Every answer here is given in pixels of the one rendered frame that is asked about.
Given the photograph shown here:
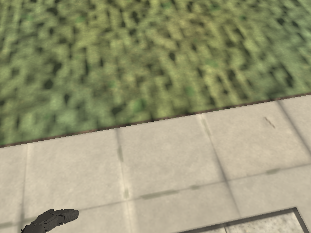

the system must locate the left robot hand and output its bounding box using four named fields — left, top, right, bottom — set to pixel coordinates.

left=21, top=209, right=79, bottom=233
